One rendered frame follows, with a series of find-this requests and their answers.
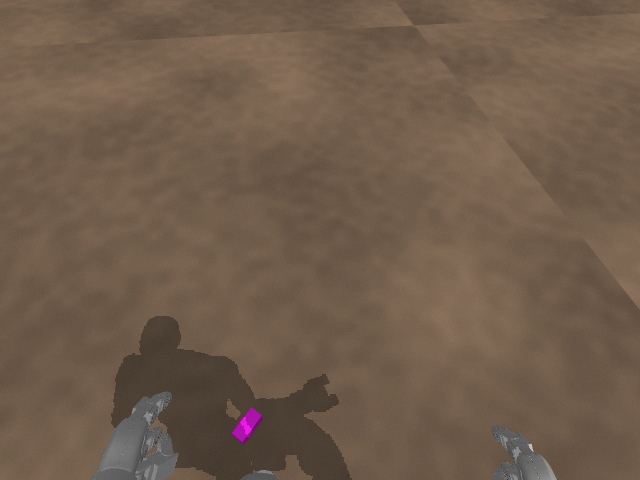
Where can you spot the small box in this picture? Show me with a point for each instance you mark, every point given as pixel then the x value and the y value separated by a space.
pixel 247 426

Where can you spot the right robot hand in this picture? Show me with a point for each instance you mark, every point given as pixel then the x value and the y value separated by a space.
pixel 530 466

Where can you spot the left robot hand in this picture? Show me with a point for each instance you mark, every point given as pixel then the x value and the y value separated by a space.
pixel 132 440

